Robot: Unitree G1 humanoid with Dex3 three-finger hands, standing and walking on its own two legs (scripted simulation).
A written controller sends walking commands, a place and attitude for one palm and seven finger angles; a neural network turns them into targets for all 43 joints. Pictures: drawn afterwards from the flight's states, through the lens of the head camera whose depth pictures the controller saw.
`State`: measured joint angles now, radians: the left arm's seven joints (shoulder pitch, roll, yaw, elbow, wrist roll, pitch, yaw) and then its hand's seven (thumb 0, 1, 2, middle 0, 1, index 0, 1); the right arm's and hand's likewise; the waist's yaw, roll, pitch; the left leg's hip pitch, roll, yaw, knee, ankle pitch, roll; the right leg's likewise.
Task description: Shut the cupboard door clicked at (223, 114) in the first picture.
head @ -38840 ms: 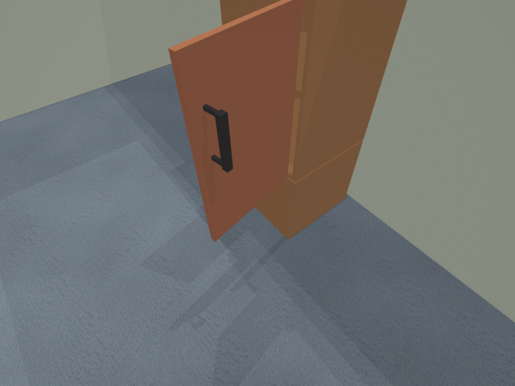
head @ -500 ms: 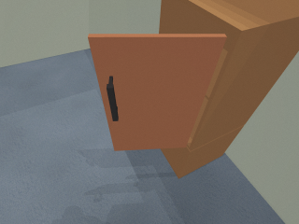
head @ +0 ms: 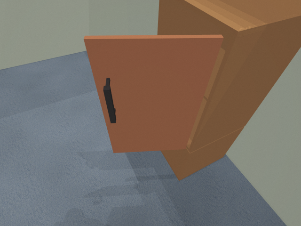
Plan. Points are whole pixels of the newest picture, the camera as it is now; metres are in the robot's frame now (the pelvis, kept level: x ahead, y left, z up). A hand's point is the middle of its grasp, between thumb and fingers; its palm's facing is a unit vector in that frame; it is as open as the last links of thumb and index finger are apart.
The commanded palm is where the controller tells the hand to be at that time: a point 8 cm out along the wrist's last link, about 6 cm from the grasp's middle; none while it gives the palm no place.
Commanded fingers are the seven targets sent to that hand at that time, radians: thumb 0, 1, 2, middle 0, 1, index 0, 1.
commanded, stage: look again from close up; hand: left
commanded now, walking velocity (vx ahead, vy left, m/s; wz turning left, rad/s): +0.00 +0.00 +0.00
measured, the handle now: (110, 101) +0.47 +0.17 +0.04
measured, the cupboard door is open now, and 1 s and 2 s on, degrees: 67 67 67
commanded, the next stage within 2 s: raise the hand and make a fist in 0.50 s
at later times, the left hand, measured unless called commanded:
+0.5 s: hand out of the picture +0.02 +0.20 -0.17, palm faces +0.00 -0.97 -0.24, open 7.4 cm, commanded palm none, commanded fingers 0.00 0.90 0.90 -0.20 -0.30 -0.20 -0.30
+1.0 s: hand out of the picture +0.13 +0.18 -0.06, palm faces +0.14 -0.99 +0.02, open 6.3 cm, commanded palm +0.11 +0.24 -0.04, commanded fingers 0.00 0.90 0.90 -0.57 -0.70 -0.57 -0.70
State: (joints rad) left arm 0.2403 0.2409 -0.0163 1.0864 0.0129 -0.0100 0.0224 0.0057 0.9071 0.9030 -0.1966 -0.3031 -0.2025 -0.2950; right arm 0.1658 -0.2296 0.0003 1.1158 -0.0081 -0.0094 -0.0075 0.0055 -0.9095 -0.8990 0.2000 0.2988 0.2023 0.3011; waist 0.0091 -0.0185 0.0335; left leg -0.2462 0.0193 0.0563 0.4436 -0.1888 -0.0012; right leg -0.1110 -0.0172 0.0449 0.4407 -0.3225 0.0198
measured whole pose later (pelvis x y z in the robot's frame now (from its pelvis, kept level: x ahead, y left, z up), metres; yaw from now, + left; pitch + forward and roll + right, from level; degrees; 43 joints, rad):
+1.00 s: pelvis -0.06 -0.02 -0.10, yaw +2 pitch +12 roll -1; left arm 0.43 0.18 0.16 0.11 -0.31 -0.47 -0.28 0.01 0.90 0.90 -0.39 -0.52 -0.40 -0.51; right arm 0.16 -0.24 -0.06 0.55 0.03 -0.27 -0.03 0.01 -0.91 -0.90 0.20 0.30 0.20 0.30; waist 0.04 0.01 -0.15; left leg -0.96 0.04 -0.02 1.17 -0.41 -0.03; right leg -0.81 -0.01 -0.05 1.22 -0.61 -0.02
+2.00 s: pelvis -0.04 +0.00 -0.05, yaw +3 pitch +6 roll -2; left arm 0.37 0.24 0.12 -0.14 -0.28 -0.22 -0.14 0.02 0.90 0.90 -1.26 -1.46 -1.27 -1.46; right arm 0.25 -0.22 0.05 0.53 0.04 -0.22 -0.06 0.01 -0.90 -0.90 0.20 0.30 0.20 0.30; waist 0.03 0.06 -0.10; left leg -0.69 0.04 -0.03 0.93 -0.35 -0.01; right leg -0.51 0.00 -0.07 0.91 -0.50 0.00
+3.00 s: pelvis -0.03 -0.01 -0.04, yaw +2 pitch +5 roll -1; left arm 0.07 0.18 0.07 0.07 -0.21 -0.17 -0.05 0.02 0.90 0.90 -1.30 -1.50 -1.30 -1.50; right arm 0.24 -0.23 0.04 0.61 0.03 -0.20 -0.05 0.01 -0.91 -0.90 0.20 0.30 0.20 0.30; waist 0.01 0.05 -0.07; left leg -0.61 0.04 0.00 0.84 -0.32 -0.01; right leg -0.46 -0.01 -0.04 0.85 -0.48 0.00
